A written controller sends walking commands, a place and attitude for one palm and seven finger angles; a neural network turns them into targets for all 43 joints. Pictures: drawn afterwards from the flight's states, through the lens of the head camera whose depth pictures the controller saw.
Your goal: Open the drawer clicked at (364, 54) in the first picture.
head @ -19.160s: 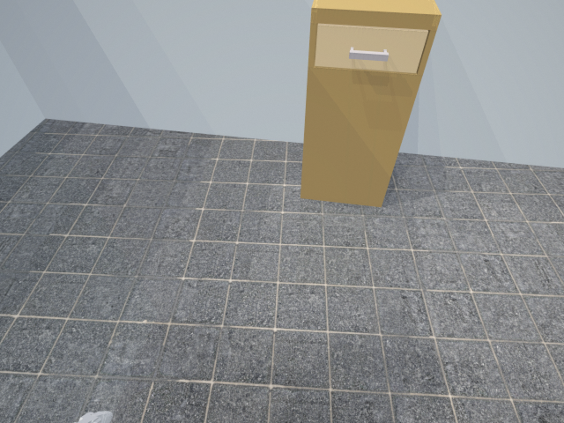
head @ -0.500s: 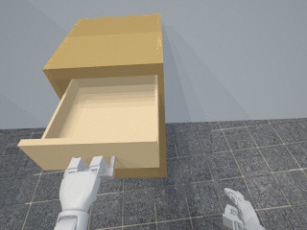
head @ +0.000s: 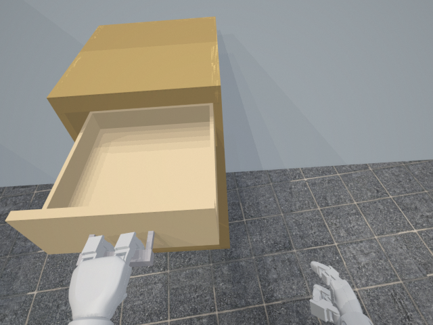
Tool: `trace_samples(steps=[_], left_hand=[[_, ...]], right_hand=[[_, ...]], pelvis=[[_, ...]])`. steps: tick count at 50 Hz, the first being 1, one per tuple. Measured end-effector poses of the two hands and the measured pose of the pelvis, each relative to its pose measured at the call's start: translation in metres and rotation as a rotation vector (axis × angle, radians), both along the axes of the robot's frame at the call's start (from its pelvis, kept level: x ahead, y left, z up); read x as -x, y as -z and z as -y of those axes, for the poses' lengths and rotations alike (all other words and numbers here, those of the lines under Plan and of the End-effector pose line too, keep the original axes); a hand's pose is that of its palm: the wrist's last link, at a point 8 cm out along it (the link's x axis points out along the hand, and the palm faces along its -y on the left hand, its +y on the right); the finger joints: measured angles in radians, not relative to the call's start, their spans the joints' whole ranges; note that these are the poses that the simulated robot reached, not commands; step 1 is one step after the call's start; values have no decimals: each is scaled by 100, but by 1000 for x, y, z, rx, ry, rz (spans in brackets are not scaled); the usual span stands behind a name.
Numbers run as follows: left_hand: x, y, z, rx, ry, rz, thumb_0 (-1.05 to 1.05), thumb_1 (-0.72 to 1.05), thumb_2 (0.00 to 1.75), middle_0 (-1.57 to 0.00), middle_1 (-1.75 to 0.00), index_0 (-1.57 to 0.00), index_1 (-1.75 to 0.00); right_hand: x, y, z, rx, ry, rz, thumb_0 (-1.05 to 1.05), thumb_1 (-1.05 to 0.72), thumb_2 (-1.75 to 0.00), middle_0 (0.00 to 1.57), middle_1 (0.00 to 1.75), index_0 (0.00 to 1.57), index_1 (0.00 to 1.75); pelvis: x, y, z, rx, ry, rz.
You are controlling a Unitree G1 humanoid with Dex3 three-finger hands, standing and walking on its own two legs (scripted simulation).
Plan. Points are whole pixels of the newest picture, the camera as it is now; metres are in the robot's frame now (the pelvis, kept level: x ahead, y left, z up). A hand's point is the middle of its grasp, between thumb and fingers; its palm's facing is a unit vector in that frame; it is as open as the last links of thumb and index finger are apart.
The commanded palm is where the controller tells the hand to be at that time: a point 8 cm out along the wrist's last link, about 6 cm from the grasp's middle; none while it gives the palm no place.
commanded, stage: pull the drawer open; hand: left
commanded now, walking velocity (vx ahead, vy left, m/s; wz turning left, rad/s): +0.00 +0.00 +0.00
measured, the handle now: (118, 248) +0.25 +0.21 +0.03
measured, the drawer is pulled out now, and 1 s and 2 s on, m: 0.30 0.30 0.30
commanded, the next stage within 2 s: open the thumb to release the handle in 0.42 s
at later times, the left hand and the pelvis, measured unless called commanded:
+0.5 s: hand (119, 287) +0.19 +0.19 +0.01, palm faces +0.03 -0.15 -0.99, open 6.2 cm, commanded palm +0.16 +0.20 +0.06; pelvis +0.01 +0.01 -0.01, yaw +0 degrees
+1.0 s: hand (113, 286) +0.19 +0.20 +0.01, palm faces +0.04 -0.13 -0.99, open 11.8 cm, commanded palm +0.15 +0.20 +0.06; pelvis -0.01 +0.00 +0.00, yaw +2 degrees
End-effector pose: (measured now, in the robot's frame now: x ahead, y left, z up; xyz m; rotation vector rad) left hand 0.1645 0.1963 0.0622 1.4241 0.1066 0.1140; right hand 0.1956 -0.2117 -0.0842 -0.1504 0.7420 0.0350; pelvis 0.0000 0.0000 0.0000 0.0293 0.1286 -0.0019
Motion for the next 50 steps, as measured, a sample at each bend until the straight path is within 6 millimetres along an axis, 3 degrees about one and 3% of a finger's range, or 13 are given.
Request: trace_samples(steps=[12,26,33,39,50], left_hand=[[0,0,-1,9,5,3,4,70,78,-23,-130,-34,-122],[0,1,1,7,-11,15,4,69,81,-23,-129,-35,-125],[-10,5,-9,-33,-67,39,2,67,81,-32,-131,-37,-129],[-8,1,-7,-4,-77,25,1,47,72,-35,-129,-38,-129],[-1,0,-8,-10,-44,18,0,-18,44,-29,-121,-34,-123]], right_hand=[[-4,8,3,-6,3,-19,1,-90,-90,20,30,20,30],[-15,12,-9,-23,-25,-19,1,-90,-90,20,30,20,30],[-17,14,-11,17,-29,-36,1,-90,-90,20,30,20,30],[-17,4,-13,30,-33,-18,1,-90,-90,20,30,20,30],[-10,-7,-14,37,-40,19,1,-90,-90,20,30,20,30]], pelvis=[[-10,6,-4,2,11,-38],[-14,8,-6,5,6,-47],[-8,5,-4,9,-21,-24],[-4,-1,-3,8,-27,6],[9,-4,-2,10,-31,32]])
